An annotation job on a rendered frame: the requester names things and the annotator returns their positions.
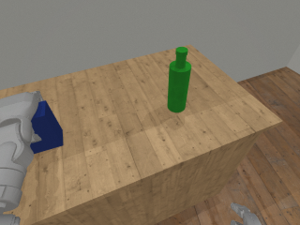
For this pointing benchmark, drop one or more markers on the left robot upper arm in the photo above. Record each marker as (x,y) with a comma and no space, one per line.
(9,219)

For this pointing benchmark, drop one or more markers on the table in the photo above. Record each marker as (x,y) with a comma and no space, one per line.
(126,159)

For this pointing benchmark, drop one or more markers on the robot left hand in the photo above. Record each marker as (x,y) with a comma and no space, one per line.
(24,104)

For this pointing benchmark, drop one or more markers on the robot left forearm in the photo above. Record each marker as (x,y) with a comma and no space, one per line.
(15,156)

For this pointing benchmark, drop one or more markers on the sponge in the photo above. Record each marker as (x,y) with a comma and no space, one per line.
(47,128)

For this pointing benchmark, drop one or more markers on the robot right hand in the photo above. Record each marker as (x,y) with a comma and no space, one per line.
(244,213)

